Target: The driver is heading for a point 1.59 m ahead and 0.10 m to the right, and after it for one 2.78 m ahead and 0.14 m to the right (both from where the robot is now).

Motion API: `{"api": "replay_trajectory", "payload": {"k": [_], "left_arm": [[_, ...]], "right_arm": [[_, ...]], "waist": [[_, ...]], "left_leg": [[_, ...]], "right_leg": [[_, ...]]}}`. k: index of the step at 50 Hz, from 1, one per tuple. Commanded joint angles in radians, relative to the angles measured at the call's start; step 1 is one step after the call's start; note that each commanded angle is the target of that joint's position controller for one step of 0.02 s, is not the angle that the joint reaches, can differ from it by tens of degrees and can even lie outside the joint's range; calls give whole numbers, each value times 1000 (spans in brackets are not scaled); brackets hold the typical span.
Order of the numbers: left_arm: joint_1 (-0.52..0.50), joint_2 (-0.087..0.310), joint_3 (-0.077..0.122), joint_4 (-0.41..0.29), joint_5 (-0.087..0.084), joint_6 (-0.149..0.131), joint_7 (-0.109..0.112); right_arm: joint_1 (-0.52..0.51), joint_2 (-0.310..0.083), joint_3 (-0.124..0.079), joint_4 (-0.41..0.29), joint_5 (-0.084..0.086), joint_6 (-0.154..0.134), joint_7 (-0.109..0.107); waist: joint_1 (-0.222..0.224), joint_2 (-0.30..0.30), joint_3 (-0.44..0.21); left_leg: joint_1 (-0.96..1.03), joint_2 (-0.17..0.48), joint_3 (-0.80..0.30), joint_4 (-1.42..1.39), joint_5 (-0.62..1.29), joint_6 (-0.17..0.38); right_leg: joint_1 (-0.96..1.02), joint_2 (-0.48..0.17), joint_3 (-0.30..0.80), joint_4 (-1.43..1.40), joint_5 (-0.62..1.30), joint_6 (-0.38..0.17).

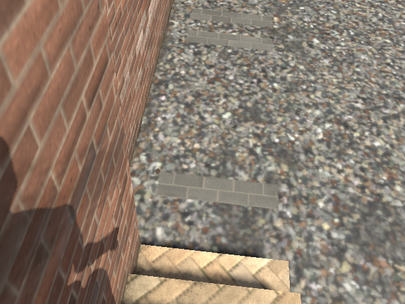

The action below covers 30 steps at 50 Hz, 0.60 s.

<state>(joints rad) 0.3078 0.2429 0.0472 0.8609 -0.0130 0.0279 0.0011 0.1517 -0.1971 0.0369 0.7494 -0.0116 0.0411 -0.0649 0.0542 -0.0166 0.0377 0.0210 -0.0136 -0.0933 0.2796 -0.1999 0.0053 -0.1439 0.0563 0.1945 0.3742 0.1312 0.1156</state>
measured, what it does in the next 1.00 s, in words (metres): goes down: right foot 0.20 m lower, then left foot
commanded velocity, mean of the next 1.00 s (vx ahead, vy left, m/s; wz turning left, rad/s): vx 0.01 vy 0.00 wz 0.02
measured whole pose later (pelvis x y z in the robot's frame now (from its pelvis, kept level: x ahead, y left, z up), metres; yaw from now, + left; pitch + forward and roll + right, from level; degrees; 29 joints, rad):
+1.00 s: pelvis +0.35 -0.08 -0.42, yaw -5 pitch -6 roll -2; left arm 0.36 0.19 0.01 0.92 -0.06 -0.06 0.06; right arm 0.43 -0.13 0.01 0.96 0.05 -0.08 -0.04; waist 0.01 -0.04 -0.04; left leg -0.47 0.00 -0.02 1.43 0.05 -0.01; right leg -0.56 0.01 -0.02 1.06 0.01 0.07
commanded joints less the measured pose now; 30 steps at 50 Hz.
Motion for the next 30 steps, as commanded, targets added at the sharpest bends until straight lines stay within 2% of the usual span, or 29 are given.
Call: {"api": "replay_trajectory", "payload": {"k": [1, 3, 4, 5, 6, 7, 8, 9, 10, 13, 15, 16, 17, 18, 19, 21, 22, 23, 24, 25, 26, 27, 28, 29, 30], "left_arm": [[2, 61, 9, -60, -2, -21, 6], [16, 60, 7, -58, 4, -14, 4], [20, 62, 8, -62, 4, -12, 4], [26, 59, 8, -62, 20, -4, 0], [18, 52, 21, -45, 13, 0, 0], [11, 47, 14, -53, 15, -1, 0], [-7, 60, 3, -62, 19, 0, 8], [0, 44, 19, -42, 7, 0, 7], [3, 46, 15, -41, 7, -4, 7], [-18, 59, 24, -33, -3, -11, 7], [-29, 61, 28, -29, 1, -13, 6], [-32, 73, 32, -28, -3, -17, 8], [-18, 63, 32, -24, -9, -18, 6], [-11, 66, 34, -16, -9, -20, 3], [-17, 55, 33, -5, -10, -21, 0], [-13, 54, 36, -3, -4, -27, -4], [-107, 69, 47, -20, -5, -29, -15], [-224, 51, 43, -49, -1, -46, -19], [-316, 56, 48, -83, -7, -72, -22], [-372, 55, 51, -108, -27, -105, -25], [-372, 45, 50, -104, -41, -126, -27], [-372, 38, 46, -113, -39, -153, -26], [-377, 7, 41, -127, -15, -194, -33], [-402, 16, 37, -111, -50, -212, -55], [-218, -95, -1, -45, -53, -214, -86]], "right_arm": [[102, -148, -45, -5, 2, -7, -6], [115, -144, -44, 0, 6, -8, -7], [129, -159, -49, 6, 7, -9, -6], [112, -166, -48, 0, 28, -2, -14], [92, -186, -54, 5, 44, 1, -24], [115, -162, -48, 6, 40, 2, -24], [163, -137, -41, 13, 27, 1, -17], [162, -171, -52, 27, 31, -3, -24], [170, -160, -51, 33, 32, -4, -23], [224, -150, -54, 56, 34, -17, -24], [255, -146, -59, 73, 34, -27, -26], [288, -133, -59, 88, 40, -32, -25], [302, -127, -59, 95, 60, -42, -25], [308, -120, -58, 104, 62, -49, -27], [315, -109, -58, 120, 54, -58, -27], [334, -95, -62, 143, 48, -70, -32], [480, -73, -59, 188, 57, -77, -51], [630, -49, -60, 251, 61, -84, -58], [804, -67, -71, 316, 66, -86, -62], [920, -99, -86, 373, 58, -90, -60], [959, -111, -96, 403, 50, -92, -57], [916, -114, -102, 405, 54, -97, -54], [829, -75, -96, 376, 94, -114, -67], [671, 0, -57, 294, 65, -108, -65], [501, 60, -40, 243, 46, -87, -55]], "waist": [[-50, 67, -91], [-53, 30, -85], [-49, 32, -80], [-41, 28, -88], [-26, 63, -87], [-39, 55, -76], [-69, -15, -49], [-49, 53, -46], [-54, 53, -45], [-75, 43, -19], [-83, 52, -9], [-86, 23, 10], [-83, 34, 14], [-77, 30, 20], [-80, 49, 32], [-75, 44, 58], [-169, 116, 93], [-264, 188, 118], [-333, 224, 112], [-356, 219, 91], [-345, 188, 71], [-299, 145, 76], [-236, 147, 135], [-188, 60, 101], [-112, -17, -23]], "left_leg": [[215, 157, -44, 67, 1002, -21], [210, 152, -47, 43, 1010, -28], [201, 150, -48, 33, 1011, -31], [197, 174, -53, -3, 1057, -32], [245, 153, -13, 81, 958, -19], [216, 153, -19, 84, 945, -11], [127, 185, -82, -48, 1029, -25], [190, 144, -17, 60, 932, -26], [174, 143, -22, 79, 902, -19], [95, 133, -30, 95, 856, -38], [56, 120, -23, 116, 828, -54], [15, 114, -16, 141, 810, -62], [-12, 104, -14, 159, 781, -66], [-40, 96, -3, 169, 733, -73], [-64, 82, 10, 183, 675, -72], [-134, 59, 45, 198, 584, -80], [55, 68, 43, 229, 372, -54], [190, 122, -51, 287, 401, 20], [327, 184, -143, 369, 607, 74], [413, 241, -205, 448, 752, 115], [453, 266, -235, 496, 809, 134], [400, 293, -283, 493, 919, 135], [228, 195, -184, 577, 877, 92], [71, 158, -169, 636, 701, 61], [-452, 57, -69, 744, 297, 42]], "right_leg": [[-101, -66, 56, -48, 162, -75], [-78, -63, 50, -54, 202, -79], [-60, -62, 45, -61, 211, -77], [-25, -83, 55, -85, 223, -82], [-69, -80, 19, -119, 132, -71], [-52, -85, 14, -135, 170, -77], [36, -95, 29, -94, 291, -103], [-21, -85, -5, -125, 191, -87], [-18, -93, -5, -143, 215, -89], [34, -96, -34, -125, 289, -102], [57, -97, -53, -100, 344, -113], [68, -97, -63, -76, 433, -127], [72, -98, -71, -67, 471, -130], [86, -98, -79, -51, 490, -135], [88, -87, -96, -31, 490, -138], [115, -72, -120, 20, 525, -135], [-157, -45, -148, 116, 236, -108], [-418, -20, -129, 297, -113, -109], [-676, 14, -87, 512, -447, -119], [-871, 38, -11, 678, -609, -119], [-1011, 48, 29, 765, -638, -120], [-1064, 48, 61, 804, -636, -137], [-1013, 38, -83, 605, -412, -117], [-861, -24, -209, 298, -104, -63], [-169, -9, -223, 85, 458, -50]]}}
Keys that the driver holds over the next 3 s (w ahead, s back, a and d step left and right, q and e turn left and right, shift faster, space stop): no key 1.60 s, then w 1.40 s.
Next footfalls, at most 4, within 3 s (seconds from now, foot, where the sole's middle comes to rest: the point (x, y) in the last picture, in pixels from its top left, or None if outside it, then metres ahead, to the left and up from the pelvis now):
0.70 right None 0.25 -0.18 -1.00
0.86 left None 0.30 0.02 -1.03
1.06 right None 0.50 -0.19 -1.19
1.38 left None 0.63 0.06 -1.38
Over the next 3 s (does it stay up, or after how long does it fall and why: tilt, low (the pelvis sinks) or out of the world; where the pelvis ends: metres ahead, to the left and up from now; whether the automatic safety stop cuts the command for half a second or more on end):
stays up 1.18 -0.05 -1.01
